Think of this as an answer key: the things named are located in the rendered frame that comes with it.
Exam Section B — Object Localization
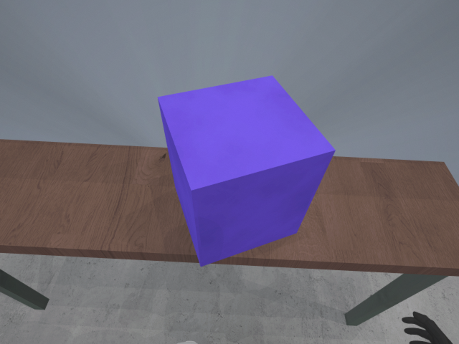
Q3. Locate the carton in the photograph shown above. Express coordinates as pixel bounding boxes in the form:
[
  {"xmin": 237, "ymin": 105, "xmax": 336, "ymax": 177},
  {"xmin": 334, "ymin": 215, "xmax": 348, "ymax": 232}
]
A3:
[{"xmin": 158, "ymin": 75, "xmax": 336, "ymax": 267}]

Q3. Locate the table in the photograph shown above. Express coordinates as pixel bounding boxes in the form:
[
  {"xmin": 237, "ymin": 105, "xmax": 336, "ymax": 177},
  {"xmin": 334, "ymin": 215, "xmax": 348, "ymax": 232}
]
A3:
[{"xmin": 0, "ymin": 139, "xmax": 459, "ymax": 326}]

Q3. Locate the robot right hand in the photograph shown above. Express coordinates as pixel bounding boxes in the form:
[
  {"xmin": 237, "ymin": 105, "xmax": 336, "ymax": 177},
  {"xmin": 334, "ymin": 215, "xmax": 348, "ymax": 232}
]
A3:
[{"xmin": 402, "ymin": 312, "xmax": 452, "ymax": 344}]

